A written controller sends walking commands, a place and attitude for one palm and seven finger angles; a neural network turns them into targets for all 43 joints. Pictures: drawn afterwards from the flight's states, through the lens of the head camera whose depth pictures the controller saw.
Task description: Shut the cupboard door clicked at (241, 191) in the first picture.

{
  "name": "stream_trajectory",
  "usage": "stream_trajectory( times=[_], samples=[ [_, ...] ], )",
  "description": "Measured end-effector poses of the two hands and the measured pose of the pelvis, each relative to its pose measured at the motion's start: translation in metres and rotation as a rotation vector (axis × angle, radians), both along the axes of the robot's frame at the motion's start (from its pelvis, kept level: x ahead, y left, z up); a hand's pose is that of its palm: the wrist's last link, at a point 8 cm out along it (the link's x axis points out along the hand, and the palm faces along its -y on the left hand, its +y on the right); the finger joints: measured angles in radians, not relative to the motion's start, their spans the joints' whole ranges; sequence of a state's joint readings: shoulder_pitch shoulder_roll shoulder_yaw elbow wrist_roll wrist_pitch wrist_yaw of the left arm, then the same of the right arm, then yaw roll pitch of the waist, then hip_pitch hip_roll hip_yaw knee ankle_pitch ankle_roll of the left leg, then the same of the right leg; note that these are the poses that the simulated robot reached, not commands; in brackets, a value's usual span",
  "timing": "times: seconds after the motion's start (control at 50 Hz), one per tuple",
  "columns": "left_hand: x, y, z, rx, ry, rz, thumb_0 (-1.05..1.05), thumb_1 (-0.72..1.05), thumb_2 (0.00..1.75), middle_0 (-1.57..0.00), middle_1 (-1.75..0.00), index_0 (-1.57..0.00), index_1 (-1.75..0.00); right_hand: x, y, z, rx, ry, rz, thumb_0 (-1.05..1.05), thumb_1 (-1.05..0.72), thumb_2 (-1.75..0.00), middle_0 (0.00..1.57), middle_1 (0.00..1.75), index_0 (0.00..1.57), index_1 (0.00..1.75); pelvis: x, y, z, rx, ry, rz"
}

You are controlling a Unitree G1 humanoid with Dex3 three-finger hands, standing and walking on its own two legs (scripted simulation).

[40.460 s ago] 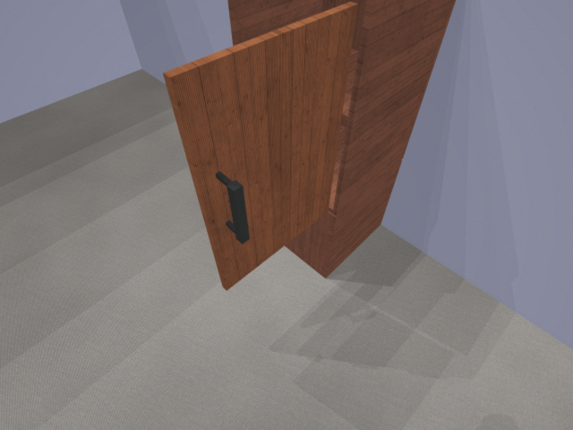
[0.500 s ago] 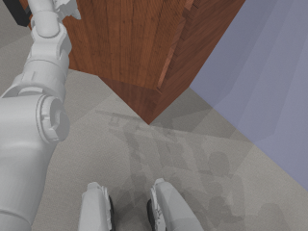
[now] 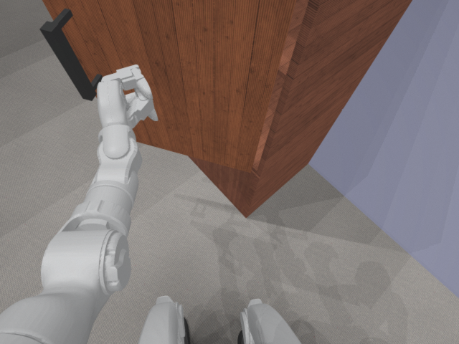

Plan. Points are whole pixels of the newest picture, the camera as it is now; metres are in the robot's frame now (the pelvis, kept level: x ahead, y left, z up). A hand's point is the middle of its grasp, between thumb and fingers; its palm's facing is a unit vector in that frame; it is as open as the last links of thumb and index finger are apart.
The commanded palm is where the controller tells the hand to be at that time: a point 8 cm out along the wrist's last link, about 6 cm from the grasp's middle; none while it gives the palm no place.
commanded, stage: pull the fist back off the door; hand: left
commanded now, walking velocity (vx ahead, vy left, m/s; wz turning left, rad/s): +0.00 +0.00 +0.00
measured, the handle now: (78, 58) +0.63 +0.22 +0.07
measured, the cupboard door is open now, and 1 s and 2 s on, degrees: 32 32 32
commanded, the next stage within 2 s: draw the hand back to the body in 0.16 s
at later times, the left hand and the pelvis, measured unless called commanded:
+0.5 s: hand (132, 126) +0.44 +0.11 +0.10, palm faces +0.10 -0.99 -0.06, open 3.1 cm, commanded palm +0.39 +0.16 +0.11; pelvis +0.00 -0.01 +0.02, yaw +1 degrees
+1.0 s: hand (19, 201) +0.31 +0.19 +0.17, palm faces +0.13 -0.96 -0.23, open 3.1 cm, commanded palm +0.26 +0.25 +0.19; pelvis +0.01 +0.01 +0.09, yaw +1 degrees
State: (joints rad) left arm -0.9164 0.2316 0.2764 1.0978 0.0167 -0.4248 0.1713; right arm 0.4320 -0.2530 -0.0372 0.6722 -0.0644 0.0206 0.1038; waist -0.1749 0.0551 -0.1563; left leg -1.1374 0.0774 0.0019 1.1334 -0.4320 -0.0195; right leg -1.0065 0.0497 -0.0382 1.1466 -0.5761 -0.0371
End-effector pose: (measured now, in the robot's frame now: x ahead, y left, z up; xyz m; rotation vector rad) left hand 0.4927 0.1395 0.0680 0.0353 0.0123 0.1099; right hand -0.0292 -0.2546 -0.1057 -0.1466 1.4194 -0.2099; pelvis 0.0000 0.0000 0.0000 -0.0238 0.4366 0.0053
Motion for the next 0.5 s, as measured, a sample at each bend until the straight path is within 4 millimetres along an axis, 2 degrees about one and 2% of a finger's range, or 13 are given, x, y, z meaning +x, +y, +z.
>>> stream_trajectory(
  times=[0.16,0.26,0.32,0.38,0.5],
  samples=[
    [-0.035,0.000,0.002,0.001,-0.040,-0.016,0.01,0.90,0.90,-1.30,-1.50,-1.30,-1.50,0.076,-0.017,-0.001,-0.019,-0.160,0.082,0.00,-0.91,-0.90,0.20,0.30,0.20,0.30,0.004,-0.007,0.005,0.014,-0.043,0.017],
    [-0.041,-0.004,0.004,0.011,-0.032,-0.023,0.01,0.89,0.90,-1.30,-1.50,-1.30,-1.50,0.103,-0.017,-0.003,-0.022,-0.234,0.112,0.00,-0.91,-0.90,0.20,0.30,0.20,0.30,0.001,-0.010,0.004,0.017,-0.056,0.026],
    [-0.039,-0.006,0.008,0.009,-0.041,-0.025,0.01,0.89,0.90,-1.30,-1.50,-1.30,-1.50,0.107,-0.015,-0.005,-0.019,-0.255,0.112,0.00,-0.91,-0.90,0.20,0.30,0.20,0.30,-0.003,-0.011,0.002,0.017,-0.057,0.027],
    [-0.041,-0.002,0.017,0.005,-0.071,-0.022,0.01,0.89,0.90,-1.30,-1.50,-1.30,-1.50,0.102,-0.011,-0.006,-0.003,-0.257,0.092,0.00,-0.91,-0.90,0.20,0.30,0.20,0.30,-0.004,-0.011,0.003,0.021,-0.063,0.016],
    [-0.075,0.018,0.034,0.028,-0.053,-0.011,0.01,0.89,0.90,-1.30,-1.50,-1.30,-1.50,0.083,0.002,0.003,0.056,-0.236,0.041,0.00,-0.91,-0.90,0.20,0.30,0.20,0.30,-0.001,-0.010,0.022,0.034,-0.127,-0.004]
  ],
)
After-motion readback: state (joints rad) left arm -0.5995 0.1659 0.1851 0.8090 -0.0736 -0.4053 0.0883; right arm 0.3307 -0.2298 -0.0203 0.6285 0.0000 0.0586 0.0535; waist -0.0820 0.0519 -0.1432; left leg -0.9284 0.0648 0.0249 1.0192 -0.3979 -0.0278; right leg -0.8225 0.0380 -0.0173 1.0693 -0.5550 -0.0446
